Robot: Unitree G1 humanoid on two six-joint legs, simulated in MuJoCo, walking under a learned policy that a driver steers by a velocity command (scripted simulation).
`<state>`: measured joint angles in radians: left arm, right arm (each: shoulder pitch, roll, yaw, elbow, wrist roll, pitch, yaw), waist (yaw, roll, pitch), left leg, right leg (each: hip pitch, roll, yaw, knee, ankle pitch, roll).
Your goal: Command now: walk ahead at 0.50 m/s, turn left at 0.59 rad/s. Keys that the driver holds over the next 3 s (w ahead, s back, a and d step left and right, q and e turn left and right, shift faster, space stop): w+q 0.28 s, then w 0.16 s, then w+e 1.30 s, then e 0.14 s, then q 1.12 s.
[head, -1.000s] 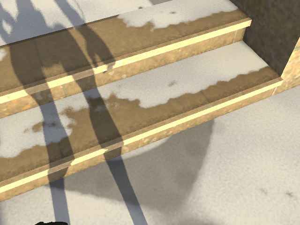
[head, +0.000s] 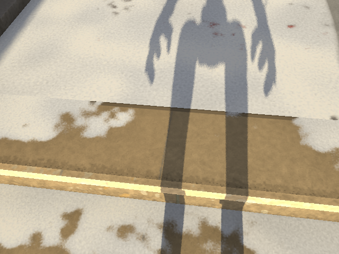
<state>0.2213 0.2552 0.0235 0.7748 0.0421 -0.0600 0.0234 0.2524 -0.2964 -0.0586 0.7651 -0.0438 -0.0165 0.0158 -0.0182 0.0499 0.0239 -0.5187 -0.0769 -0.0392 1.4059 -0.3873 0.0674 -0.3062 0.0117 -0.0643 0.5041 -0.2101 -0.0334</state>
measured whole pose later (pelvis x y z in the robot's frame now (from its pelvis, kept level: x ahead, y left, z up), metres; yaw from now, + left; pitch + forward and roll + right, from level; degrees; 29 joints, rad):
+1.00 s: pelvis +0.61 +0.18 +0.19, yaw +4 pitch +6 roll -6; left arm 0.09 0.24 0.00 0.73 0.02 -0.05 -0.07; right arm 0.48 -0.25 0.04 1.03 -0.10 -0.12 0.14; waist 0.02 0.03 -0.12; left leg -0.25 0.05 0.07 1.07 -0.18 -0.05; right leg -0.86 0.16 -0.14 1.25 -0.55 -0.13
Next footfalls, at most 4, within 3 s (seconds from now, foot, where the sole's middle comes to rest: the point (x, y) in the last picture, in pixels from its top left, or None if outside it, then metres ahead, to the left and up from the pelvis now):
0.38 left None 0.40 0.19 -0.61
0.94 right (145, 157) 0.73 0.12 -0.46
1.30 left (83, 115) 0.95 0.38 -0.46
1.82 right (168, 72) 1.19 0.04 -0.46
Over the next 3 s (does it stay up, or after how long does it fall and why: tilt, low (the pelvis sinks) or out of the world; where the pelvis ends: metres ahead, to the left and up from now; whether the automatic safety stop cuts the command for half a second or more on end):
stays up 1.22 0.14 0.32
